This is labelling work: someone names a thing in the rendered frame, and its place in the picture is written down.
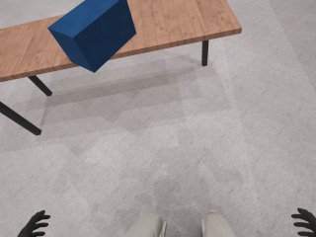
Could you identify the left robot hand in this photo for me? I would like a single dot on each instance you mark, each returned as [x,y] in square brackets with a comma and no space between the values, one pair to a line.
[32,225]

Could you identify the table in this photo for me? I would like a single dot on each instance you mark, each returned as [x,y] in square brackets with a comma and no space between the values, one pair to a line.
[29,49]

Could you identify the robot right shin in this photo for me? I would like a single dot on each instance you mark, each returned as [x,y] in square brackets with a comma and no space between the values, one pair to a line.
[212,211]

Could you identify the carton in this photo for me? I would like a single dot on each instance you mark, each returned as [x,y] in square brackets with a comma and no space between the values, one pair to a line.
[92,32]

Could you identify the right robot hand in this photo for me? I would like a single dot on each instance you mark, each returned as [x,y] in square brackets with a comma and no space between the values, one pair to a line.
[307,216]

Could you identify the left robot thigh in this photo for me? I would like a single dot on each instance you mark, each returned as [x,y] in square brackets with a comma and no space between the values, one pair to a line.
[148,225]

